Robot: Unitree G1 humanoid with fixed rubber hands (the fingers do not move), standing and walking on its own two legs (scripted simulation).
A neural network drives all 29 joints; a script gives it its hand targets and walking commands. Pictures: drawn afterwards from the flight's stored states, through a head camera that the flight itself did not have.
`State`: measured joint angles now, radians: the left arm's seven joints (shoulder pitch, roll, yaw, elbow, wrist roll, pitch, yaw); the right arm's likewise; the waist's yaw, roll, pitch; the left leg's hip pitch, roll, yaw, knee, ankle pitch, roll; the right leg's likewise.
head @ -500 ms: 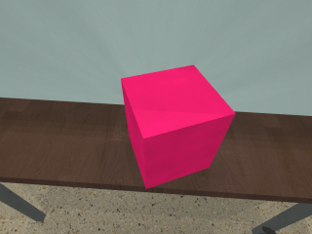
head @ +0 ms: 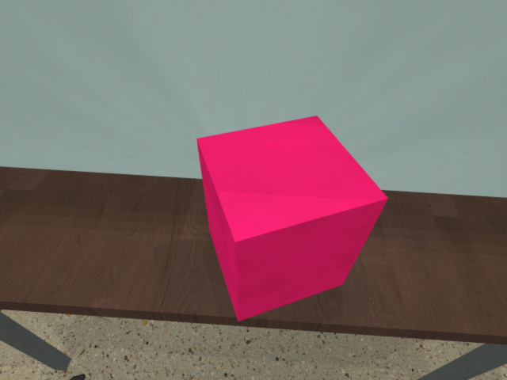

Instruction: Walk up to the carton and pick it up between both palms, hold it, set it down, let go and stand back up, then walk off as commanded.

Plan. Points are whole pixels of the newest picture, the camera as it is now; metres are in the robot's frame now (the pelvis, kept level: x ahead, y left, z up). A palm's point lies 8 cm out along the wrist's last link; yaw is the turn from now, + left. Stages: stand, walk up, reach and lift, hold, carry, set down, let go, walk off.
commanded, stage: stand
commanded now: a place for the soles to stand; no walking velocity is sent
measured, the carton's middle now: (277, 219) +0.38 -0.03 +0.05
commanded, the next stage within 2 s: reach and lift in 0.46 s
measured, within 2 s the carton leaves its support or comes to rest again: neither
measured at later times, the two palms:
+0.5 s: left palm out of the picture +0.10 +0.32 -0.11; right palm out of the picture +0.11 -0.31 -0.10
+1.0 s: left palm out of the picture +0.14 +0.25 -0.06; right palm out of the picture +0.13 -0.33 -0.04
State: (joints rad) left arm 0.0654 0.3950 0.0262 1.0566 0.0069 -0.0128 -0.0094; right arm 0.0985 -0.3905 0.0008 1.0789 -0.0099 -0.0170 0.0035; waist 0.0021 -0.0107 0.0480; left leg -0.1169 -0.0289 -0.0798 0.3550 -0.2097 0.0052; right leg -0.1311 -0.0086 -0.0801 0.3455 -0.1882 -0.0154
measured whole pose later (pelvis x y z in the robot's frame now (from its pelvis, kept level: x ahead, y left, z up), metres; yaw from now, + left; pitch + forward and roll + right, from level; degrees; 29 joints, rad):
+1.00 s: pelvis -0.02 -0.04 +0.00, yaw -4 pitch -6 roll +0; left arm 0.15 0.31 0.16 0.37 0.06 0.46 0.04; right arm 0.17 -0.39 -0.04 0.61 0.05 0.02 0.13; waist 0.06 -0.06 0.08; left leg -0.07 0.04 -0.03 0.39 -0.23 -0.04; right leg -0.11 0.06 -0.03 0.40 -0.19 -0.07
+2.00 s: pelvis -0.01 -0.03 +0.00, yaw -5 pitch -2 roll +0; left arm 0.51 0.03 0.00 -0.19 0.00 0.14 0.21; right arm 0.32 -0.49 0.00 0.33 0.36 -0.17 0.28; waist 0.06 -0.02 -0.01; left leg -0.10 0.05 -0.01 0.31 -0.19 -0.04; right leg -0.14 0.06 -0.02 0.30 -0.14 -0.07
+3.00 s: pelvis -0.01 -0.03 +0.00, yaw -6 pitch -3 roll +0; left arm 0.16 0.02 0.10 -0.47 -0.03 0.56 0.23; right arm -0.05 -0.54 0.05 0.15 0.49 0.12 0.18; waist 0.04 -0.01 0.03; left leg -0.03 0.05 0.01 0.24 -0.16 -0.04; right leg -0.07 0.07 0.00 0.23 -0.10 -0.07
